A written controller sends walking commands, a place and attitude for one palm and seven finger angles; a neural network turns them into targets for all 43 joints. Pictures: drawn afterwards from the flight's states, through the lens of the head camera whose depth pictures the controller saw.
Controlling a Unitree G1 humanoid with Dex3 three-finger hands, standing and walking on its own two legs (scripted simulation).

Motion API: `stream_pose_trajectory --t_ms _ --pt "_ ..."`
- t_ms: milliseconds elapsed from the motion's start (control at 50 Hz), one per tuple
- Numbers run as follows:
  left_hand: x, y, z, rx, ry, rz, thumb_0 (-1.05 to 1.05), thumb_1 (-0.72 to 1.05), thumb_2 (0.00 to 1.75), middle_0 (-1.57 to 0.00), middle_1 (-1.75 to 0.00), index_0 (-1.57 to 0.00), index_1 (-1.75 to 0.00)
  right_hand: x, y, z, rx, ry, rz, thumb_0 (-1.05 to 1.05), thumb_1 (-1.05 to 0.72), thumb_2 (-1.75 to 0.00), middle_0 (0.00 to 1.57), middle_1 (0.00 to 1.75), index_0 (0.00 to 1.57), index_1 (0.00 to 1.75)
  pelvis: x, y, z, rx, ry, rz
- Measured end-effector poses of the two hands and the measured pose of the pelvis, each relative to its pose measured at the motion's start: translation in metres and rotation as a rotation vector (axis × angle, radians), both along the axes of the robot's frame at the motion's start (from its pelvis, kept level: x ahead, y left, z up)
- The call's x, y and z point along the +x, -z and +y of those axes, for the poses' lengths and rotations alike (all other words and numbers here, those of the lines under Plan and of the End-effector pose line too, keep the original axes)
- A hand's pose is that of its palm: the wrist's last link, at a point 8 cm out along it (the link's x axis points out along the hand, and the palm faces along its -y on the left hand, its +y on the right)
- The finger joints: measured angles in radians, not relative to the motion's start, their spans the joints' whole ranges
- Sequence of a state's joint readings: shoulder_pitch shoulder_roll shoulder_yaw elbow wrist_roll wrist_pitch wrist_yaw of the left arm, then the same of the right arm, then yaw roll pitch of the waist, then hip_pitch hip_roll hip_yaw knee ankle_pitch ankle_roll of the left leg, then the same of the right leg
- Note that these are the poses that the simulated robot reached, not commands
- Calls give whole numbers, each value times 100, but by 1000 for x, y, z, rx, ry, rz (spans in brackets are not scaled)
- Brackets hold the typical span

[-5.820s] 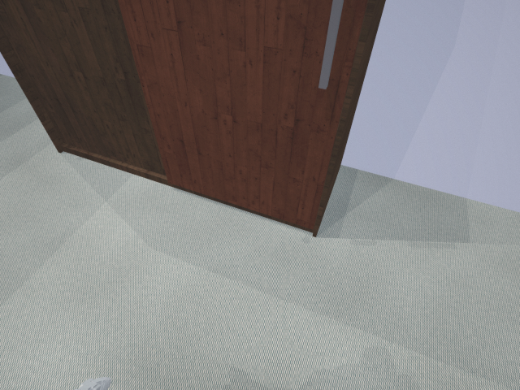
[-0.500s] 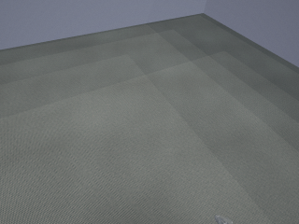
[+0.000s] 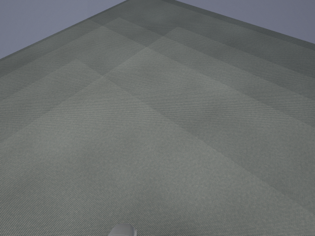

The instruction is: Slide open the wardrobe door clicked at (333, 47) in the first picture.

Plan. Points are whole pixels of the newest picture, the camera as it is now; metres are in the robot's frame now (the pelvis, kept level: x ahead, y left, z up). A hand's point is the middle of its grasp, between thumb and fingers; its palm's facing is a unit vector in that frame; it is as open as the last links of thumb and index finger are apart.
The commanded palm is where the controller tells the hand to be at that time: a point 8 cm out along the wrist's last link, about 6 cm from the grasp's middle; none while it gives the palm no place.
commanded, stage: turn to face it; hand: right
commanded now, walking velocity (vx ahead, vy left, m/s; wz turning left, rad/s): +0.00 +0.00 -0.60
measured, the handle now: out of the picture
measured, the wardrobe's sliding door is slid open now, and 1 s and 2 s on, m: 0.00 0.00 0.00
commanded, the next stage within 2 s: none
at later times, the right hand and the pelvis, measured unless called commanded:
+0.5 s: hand out of the picture -0.01 -0.13 -0.15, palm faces +0.32 +0.91 -0.27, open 7.4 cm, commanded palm none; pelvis -0.02 +0.08 +0.00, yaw -19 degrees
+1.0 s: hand out of the picture -0.10 -0.20 -0.17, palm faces +0.60 +0.76 -0.25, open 7.4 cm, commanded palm none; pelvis -0.04 +0.03 +0.00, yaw -36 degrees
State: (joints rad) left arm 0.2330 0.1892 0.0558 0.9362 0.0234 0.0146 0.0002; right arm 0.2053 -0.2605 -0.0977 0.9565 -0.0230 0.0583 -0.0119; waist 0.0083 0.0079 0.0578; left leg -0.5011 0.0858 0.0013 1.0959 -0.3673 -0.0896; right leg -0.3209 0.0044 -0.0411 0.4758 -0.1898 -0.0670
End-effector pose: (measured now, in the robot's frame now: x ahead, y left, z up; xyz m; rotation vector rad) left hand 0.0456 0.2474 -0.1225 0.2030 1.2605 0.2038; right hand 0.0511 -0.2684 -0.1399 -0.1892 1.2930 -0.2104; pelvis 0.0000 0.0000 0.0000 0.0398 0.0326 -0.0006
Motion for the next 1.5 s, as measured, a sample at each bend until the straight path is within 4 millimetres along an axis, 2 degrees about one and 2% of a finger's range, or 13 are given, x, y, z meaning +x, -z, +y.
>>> stream_pose_trajectory --t_ms 120,260,360,480,600,740,800,880,1000,1120,1220,1360,1500 --pt "10 2 15 -12 52 -11 1 90 89 -20 -30 -20 -30 3 -7 15 -9 42 -70 1 -91 -90 20 30 19 30 -6 0 16 -5 71 -4" --pt "23 22 53 -39 116 -21 1 90 89 -21 -30 -20 -30 6 -16 58 -23 75 -192 1 -91 -90 20 30 20 30 -17 11 51 -35 160 -7" --pt "41 26 72 -51 182 -16 1 90 89 -20 -30 -20 -30 -28 -26 84 -44 145 -190 1 -91 -89 21 30 20 30 -21 7 70 -61 236 -19" --pt "60 18 75 -56 274 -2 1 90 89 -20 -30 -20 -30 -72 -29 99 -40 237 -130 1 -90 -89 21 30 20 30 -22 -1 79 -85 318 -21" --pt "84 17 52 -36 395 35 1 91 90 -20 -30 -20 -30 -124 -18 102 -17 353 -62 1 -90 -89 21 30 20 30 -27 1 73 -77 405 -12" --pt "130 12 -17 -13 573 -69 1 90 90 -20 -30 -20 -30 -197 14 82 23 505 29 1 -90 -89 21 30 20 30 -38 18 45 -44 498 1" --pt "139 3 -43 -17 619 -124 1 90 89 -20 -30 -20 -30 -216 20 70 26 547 69 1 -91 -89 21 30 20 30 -43 17 38 -46 520 -6" --pt "138 -10 -59 -11 652 -143 1 90 89 -20 -30 -20 -30 -215 10 55 16 577 35 1 -91 -90 20 30 20 30 -45 7 32 -22 561 -16" --pt "132 -9 -65 -20 687 -103 1 90 89 -20 -30 -20 -30 -191 -5 38 -24 598 -87 1 -91 -90 20 30 20 30 -44 1 31 -22 625 -14" --pt "129 6 -50 -37 696 -39 1 90 89 -21 -30 -20 -30 -161 -17 38 -69 606 -163 1 -91 -90 20 30 20 30 -34 3 41 -34 690 -2" --pt "138 31 -30 -56 711 23 1 90 89 -21 -30 -20 -30 -141 -25 53 -125 621 -221 1 -91 -90 20 30 20 30 -19 13 58 -51 752 10" --pt "160 31 -27 -54 796 76 1 90 89 -20 -30 -20 -30 -164 -37 93 -129 723 -185 1 -90 -89 21 30 20 30 -10 3 66 -81 860 -1" --pt "183 23 -58 -28 914 80 1 90 89 -20 -30 -20 -30 -208 -25 130 -75 858 -111 1 -90 -89 21 30 20 30 -11 1 63 -83 955 -1"
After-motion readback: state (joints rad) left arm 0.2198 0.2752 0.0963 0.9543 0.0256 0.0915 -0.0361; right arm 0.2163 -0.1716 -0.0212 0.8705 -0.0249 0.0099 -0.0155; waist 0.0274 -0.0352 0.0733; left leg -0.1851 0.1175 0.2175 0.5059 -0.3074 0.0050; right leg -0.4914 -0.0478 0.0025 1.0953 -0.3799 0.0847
